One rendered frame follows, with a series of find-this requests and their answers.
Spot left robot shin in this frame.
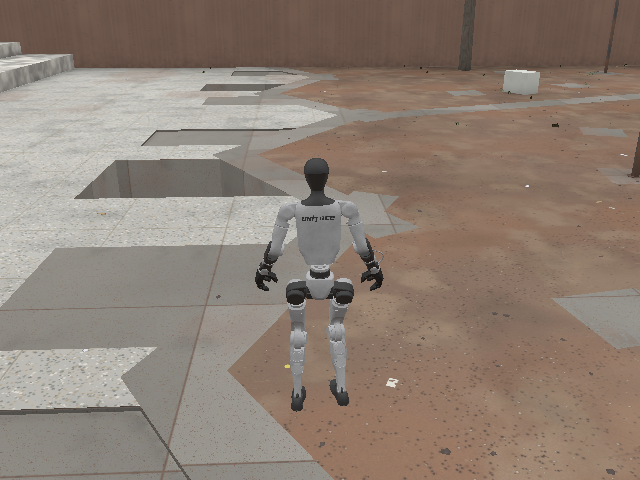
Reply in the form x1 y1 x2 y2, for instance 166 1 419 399
290 331 305 398

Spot right robot forearm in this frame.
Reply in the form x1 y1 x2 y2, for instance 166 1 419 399
359 238 380 274

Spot robot right upper arm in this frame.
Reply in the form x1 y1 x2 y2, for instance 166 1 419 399
338 200 369 254

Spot left robot forearm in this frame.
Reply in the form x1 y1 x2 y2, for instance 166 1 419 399
258 241 278 275

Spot left robot hand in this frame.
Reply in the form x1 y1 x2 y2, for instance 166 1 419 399
255 265 278 291

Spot robot left upper arm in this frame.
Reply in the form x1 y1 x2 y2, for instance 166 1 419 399
268 202 297 257

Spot right robot hand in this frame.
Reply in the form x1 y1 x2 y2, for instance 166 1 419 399
361 268 384 291

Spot humanoid robot head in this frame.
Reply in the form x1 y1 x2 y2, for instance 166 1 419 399
301 158 335 206

